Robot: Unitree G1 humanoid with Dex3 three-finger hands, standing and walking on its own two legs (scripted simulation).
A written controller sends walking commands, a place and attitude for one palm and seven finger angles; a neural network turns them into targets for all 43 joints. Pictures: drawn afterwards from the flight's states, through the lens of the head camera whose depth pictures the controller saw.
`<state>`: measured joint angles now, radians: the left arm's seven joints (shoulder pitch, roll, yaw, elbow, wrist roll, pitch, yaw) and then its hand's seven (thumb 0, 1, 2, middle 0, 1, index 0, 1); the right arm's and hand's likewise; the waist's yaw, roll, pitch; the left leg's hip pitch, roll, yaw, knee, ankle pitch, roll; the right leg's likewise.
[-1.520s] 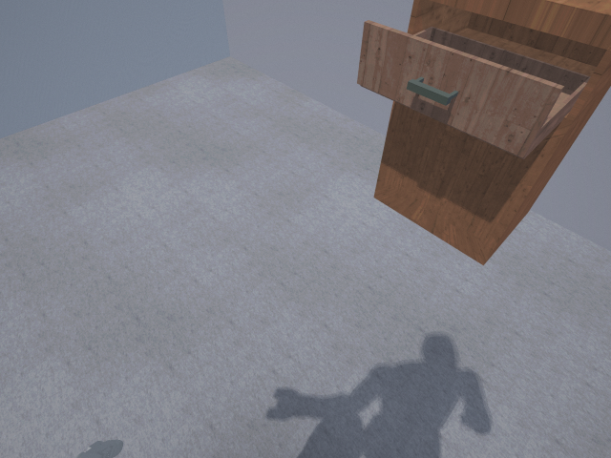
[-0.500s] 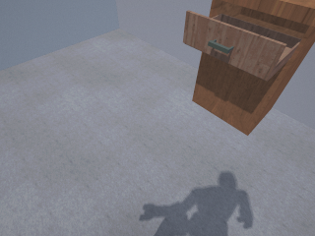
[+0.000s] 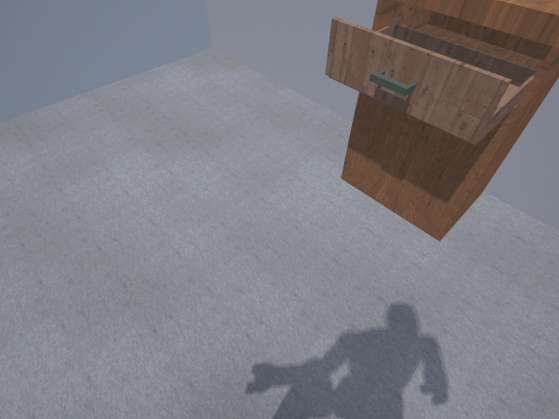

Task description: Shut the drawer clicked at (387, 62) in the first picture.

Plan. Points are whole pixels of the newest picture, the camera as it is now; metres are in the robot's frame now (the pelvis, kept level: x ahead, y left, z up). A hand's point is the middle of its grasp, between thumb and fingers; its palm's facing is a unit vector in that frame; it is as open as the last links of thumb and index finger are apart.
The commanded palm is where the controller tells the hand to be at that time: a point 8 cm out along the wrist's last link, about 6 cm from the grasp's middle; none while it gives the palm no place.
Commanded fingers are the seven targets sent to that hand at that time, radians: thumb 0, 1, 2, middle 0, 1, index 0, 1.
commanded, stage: walk to a spot facing it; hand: left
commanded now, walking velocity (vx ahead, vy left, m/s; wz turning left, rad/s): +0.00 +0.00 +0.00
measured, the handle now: (393, 81) +0.98 -0.27 +0.00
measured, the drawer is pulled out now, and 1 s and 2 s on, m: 0.29 0.29 0.29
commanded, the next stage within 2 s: turn to face it in 0.96 s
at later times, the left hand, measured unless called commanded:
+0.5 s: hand out of the picture +0.11 +0.20 -0.18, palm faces -0.01 -0.99 -0.14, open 7.3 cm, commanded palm none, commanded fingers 0.00 0.90 0.90 -0.20 -0.30 -0.20 -0.30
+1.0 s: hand (206, 344) +0.29 +0.16 -0.19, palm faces +0.15 -0.98 -0.16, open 7.2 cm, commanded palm none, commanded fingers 0.00 0.90 0.90 -0.20 -0.30 -0.20 -0.30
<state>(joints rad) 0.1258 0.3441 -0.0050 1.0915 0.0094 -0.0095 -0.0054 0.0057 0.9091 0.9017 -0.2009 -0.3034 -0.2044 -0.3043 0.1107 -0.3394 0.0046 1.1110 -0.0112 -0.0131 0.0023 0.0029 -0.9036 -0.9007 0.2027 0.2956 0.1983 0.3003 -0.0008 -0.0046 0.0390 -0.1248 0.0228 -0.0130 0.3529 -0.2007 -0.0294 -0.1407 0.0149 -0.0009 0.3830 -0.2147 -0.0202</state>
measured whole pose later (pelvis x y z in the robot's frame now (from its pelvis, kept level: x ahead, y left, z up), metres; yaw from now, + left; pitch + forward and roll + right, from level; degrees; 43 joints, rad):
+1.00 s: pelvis +0.30 -0.02 -0.01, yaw +6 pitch -1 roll -2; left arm 0.31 0.18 0.05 1.09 0.03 -0.06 0.01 0.00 0.93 0.90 -0.20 -0.30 -0.20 -0.30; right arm 0.18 -0.18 -0.07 0.99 -0.03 -0.03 0.03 0.00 -0.91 -0.90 0.19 0.29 0.19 0.30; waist 0.00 -0.01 0.02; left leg -0.51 0.13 0.10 0.77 -0.24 0.00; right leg -0.12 -0.05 -0.25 0.46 -0.31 0.00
